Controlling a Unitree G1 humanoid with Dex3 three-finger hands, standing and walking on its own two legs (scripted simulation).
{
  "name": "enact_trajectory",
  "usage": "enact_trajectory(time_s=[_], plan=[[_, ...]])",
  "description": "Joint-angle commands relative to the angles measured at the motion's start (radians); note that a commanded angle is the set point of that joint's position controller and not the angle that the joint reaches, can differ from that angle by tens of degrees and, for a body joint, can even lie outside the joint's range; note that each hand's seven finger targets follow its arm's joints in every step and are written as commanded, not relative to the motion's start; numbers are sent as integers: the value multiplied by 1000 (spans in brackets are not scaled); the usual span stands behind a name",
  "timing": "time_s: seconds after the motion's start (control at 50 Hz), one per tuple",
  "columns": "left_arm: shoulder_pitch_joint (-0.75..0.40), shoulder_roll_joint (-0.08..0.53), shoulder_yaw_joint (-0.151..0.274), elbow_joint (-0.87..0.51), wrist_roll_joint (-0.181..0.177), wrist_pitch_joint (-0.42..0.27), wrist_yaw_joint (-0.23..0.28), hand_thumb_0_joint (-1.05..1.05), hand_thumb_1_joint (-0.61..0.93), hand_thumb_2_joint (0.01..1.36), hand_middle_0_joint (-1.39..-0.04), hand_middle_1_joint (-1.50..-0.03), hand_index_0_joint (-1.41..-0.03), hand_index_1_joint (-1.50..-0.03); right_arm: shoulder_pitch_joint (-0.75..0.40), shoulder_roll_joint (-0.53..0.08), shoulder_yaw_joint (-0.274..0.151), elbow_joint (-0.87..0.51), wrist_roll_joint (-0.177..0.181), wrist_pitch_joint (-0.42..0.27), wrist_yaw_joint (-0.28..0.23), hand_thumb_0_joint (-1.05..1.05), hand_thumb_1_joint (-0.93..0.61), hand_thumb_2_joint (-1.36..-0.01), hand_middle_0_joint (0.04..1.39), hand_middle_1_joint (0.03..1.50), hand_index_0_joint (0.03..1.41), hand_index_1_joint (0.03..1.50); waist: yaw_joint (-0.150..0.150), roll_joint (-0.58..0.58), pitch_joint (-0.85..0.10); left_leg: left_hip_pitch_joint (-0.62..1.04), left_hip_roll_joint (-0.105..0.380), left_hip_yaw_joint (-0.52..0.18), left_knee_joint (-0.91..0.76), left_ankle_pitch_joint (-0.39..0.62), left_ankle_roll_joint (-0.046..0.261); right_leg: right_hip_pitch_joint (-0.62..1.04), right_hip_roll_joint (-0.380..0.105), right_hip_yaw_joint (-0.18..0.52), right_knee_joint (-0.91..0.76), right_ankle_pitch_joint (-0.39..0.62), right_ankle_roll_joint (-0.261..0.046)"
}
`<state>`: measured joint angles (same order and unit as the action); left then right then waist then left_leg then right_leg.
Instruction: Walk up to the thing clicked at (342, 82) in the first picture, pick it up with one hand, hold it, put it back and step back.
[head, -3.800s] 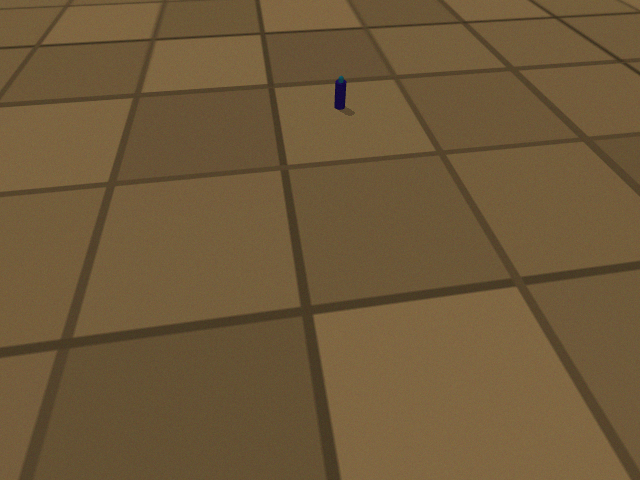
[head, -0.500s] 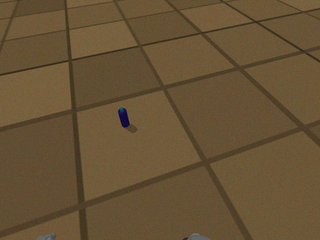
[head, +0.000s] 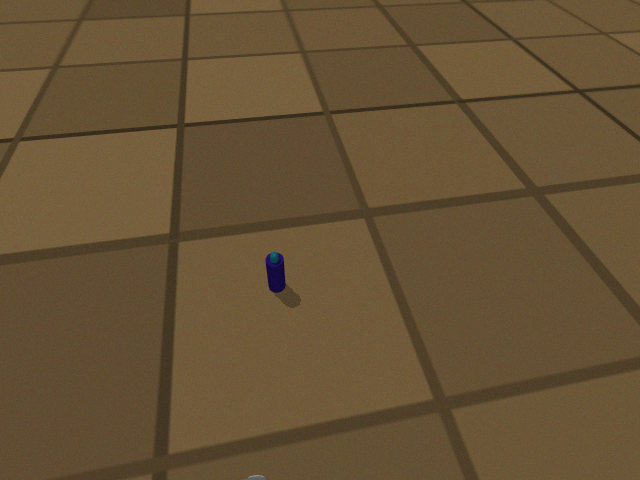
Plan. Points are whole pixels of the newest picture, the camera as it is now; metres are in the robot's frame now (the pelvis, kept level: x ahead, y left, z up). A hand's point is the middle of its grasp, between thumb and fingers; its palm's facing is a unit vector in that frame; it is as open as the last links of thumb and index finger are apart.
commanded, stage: walk up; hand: left
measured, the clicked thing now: (275, 270) +0.90 +0.19 -0.67
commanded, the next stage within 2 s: none
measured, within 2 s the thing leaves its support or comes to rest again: neither
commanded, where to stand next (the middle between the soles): +0.55 +0.00 m, yaw -4 degrees
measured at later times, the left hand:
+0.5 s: hand (149, 386) +0.28 +0.28 -0.13, palm faces -0.12 -0.92 -0.38, open 7.4 cm
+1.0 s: hand (139, 339) +0.37 +0.34 -0.16, palm faces -0.06 -0.93 -0.36, open 7.4 cm
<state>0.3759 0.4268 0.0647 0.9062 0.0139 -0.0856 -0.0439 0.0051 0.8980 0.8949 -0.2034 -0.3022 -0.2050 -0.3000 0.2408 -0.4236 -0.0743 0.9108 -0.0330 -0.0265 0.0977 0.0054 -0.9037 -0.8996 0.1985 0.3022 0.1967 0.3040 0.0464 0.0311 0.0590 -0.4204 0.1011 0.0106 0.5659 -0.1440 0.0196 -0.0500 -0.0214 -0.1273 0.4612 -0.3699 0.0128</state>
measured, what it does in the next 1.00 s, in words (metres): walks ahead: left foot, then right foot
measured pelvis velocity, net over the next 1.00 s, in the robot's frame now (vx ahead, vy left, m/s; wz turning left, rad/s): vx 0.33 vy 0.06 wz -0.05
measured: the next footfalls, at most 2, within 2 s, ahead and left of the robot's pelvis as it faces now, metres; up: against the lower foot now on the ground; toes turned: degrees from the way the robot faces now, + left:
left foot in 0.02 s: +0.16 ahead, +0.14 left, +0.00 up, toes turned +4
right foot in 0.50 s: +0.33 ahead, -0.12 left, +0.00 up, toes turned -7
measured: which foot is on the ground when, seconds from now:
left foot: up 0.00-0.00, down 0.02-0.52, up 0.54-0.92, down 0.94-1.00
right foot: down 0.00-0.04, up 0.06-0.48, down 0.50-0.96, up 0.98-1.00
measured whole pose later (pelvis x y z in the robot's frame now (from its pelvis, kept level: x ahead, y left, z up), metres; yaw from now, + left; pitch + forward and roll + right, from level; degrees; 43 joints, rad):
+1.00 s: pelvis +0.33 +0.06 -0.01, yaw -3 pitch -3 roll +0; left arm 0.36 0.45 0.06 0.90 0.02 -0.04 -0.04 0.01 0.90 0.90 -0.20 -0.30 -0.20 -0.30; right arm 0.30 -0.42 -0.08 0.89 -0.04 -0.07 0.06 0.00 -0.90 -0.90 0.20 0.30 0.20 0.30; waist 0.02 -0.05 0.05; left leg -0.38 0.04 0.07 0.66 -0.23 0.01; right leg -0.27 -0.08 0.01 0.83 -0.45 -0.03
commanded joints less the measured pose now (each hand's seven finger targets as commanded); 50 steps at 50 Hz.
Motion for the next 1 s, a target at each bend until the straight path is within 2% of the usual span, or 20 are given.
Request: enact_trajectory(time_s=[0.0,0.02,0.04,0.06,0.12,0.16,0.32,0.46,0.48,0.5,0.52,0.54,0.6,0.66,0.8,0.9,0.92,0.94,0.96,0.98], plan=[[-23,204,40,-98,-9,-18,22,0,900,900,-200,-300,-200,-300,175,-245,-79,-34,-6,-58,-34,0,-900,-900,200,300,200,300,-139,97,-136,440,-26,-36,-113,-148,72,-244,-132,73,331,356,-127],[32,115,14,-110,-20,-14,20,0,900,900,-200,-300,-200,-300,235,-331,-102,-42,-18,-65,-49,0,-900,-900,200,300,200,300,-139,338,-184,593,201,-392,-184,-209,141,-474,-7,38,603,34,-66],[57,164,26,-95,-26,-5,32,0,900,900,-200,-300,-200,-300,197,-362,-105,-76,8,-67,-54,0,-900,-900,200,300,200,300,-126,260,-182,636,334,-675,-288,-227,238,-626,67,85,690,-183,-57],[-14,227,32,-79,-10,1,41,0,900,900,-200,-300,-200,-300,185,-344,-107,-70,32,-61,-53,0,-900,-900,200,300,200,300,-135,169,-116,552,347,-668,-279,-205,280,-644,-6,169,744,-181,-70],[-3,203,26,-51,-30,-2,24,0,900,900,-200,-300,-200,-300,78,-235,-56,-102,36,-67,-67,0,-900,-900,200,300,200,300,-71,71,-13,329,178,-231,-253,150,166,-508,-57,244,648,0,-63],[31,179,26,-40,-34,11,14,0,900,900,-200,-300,-200,-300,60,-223,-49,-102,40,-75,-68,0,-900,-900,200,300,200,300,-46,117,-17,271,146,-141,-266,179,167,-457,-60,197,614,59,-45],[-137,158,27,-89,-5,15,-15,0,900,900,-200,-300,-200,-300,81,-246,-62,-131,28,-75,-65,0,-900,-900,200,300,200,300,-88,108,39,300,151,-88,-325,37,211,-496,-94,118,274,187,-11],[-15,183,52,-32,-4,-13,0,0,900,900,-200,-300,-200,-300,48,-207,-45,-170,32,-55,-66,0,-900,-900,200,300,200,300,6,-32,-81,181,88,-4,18,109,127,-41,-16,76,22,248,-57],[80,226,71,-16,1,-22,13,0,900,900,-200,-300,-200,-300,92,-161,-26,-170,30,-56,-64,0,-900,-900,200,300,200,300,49,-164,-154,117,19,51,242,39,104,98,-58,138,-34,162,-74],[113,313,96,-25,5,-27,25,0,900,900,-200,-300,-200,-300,152,-97,-4,-182,31,-55,-59,0,-900,-900,200,300,200,300,38,-362,-193,-88,-93,77,439,-325,56,219,-297,531,-111,7,-136],[78,335,92,-46,-4,-24,25,0,900,900,-200,-300,-200,-300,154,-175,-19,-155,30,-41,-65,0,-900,-900,200,300,200,300,38,-247,-141,-197,-125,21,525,-396,32,199,-410,761,-204,-83,-233],[34,336,88,-57,-17,-19,27,0,900,900,-200,-300,-200,-300,113,-232,-35,-141,22,-35,-75,0,-900,-900,200,300,200,300,35,-207,-102,-209,-69,-23,572,-405,30,123,-441,804,-203,-110,-302],[-42,246,60,-81,-26,-20,33,0,900,900,-200,-300,-200,-300,108,-206,-34,-101,37,-29,-65,0,-900,-900,200,300,200,300,-11,-144,-7,-162,-17,-86,529,-263,26,-48,-288,467,-203,60,-222],[-70,236,51,-93,-18,-26,29,0,900,900,-200,-300,-200,-300,152,-178,-33,-79,25,-14,-48,0,-900,-900,200,300,200,300,-42,-186,4,-78,-26,-45,457,-166,11,-170,-212,313,-219,91,-200],[-64,269,66,-121,-2,-21,15,0,900,900,-200,-300,-200,-300,34,-174,-46,-102,7,-25,-23,0,-900,-900,200,300,200,300,-14,-204,25,-18,1,7,144,-100,-30,-242,-232,267,-235,-129,-222],[-128,236,48,-132,3,-2,11,0,900,900,-200,-300,-200,-300,184,-202,-72,-40,3,-51,-39,0,-900,-900,200,300,200,300,-124,-61,-36,349,-58,54,2,-95,-1,-439,-176,198,25,-201,-165],[-93,181,28,-131,9,5,12,0,900,900,-200,-300,-200,-300,272,-236,-84,-13,1,-58,-52,0,-900,-900,200,300,200,300,-158,98,-70,459,-28,-36,-71,-252,20,-521,-118,150,253,-187,-136],[-23,88,3,-128,-7,9,11,0,900,900,-200,-300,-200,-300,288,-312,-98,-28,-11,-67,-64,0,-900,-900,200,300,200,300,-140,348,-54,480,174,-413,-266,-560,83,-666,28,68,576,-161,-68],[-3,139,11,-107,-11,19,20,0,900,900,-200,-300,-200,-300,215,-329,-91,-76,1,-72,-69,0,-900,-900,200,300,200,300,-112,212,-3,380,298,-653,-405,-664,141,-709,54,153,669,-119,-63],[-21,221,30,-94,-7,24,30,0,900,900,-200,-300,-200,-300,174,-361,-95,-83,26,-68,-65,0,-900,-900,200,300,200,300,-106,182,56,290,344,-686,-419,-722,205,-691,-19,212,700,-110,-72]])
